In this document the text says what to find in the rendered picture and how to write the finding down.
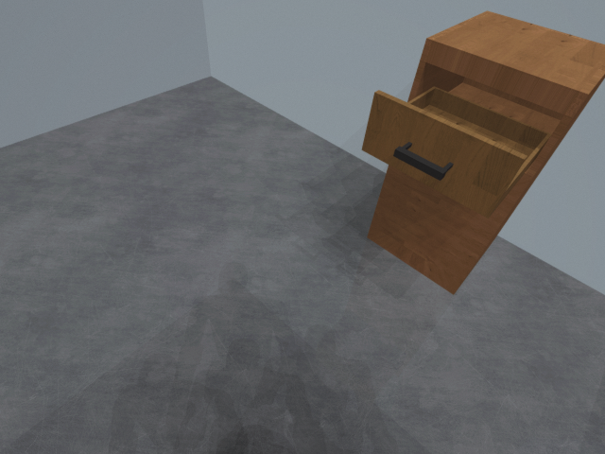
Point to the cabinet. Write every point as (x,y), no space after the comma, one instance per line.
(534,74)

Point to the handle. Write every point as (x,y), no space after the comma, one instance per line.
(421,163)

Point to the drawer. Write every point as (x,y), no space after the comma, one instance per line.
(490,151)

